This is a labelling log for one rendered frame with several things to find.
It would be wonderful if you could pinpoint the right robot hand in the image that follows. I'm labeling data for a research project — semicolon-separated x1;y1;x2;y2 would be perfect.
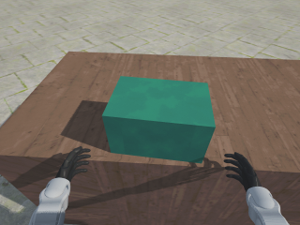
223;152;262;192

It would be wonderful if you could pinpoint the left robot hand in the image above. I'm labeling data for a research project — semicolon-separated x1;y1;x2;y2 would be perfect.
55;146;91;183

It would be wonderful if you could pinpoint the carton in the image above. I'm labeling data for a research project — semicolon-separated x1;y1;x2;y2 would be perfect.
102;76;216;164

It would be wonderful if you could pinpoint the right robot forearm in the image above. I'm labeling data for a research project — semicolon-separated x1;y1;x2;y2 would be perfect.
246;187;290;225

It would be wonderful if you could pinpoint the pedestal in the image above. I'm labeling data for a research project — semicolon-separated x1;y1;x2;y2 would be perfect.
0;52;300;225

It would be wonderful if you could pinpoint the left robot forearm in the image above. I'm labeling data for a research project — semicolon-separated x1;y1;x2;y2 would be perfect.
28;177;70;225

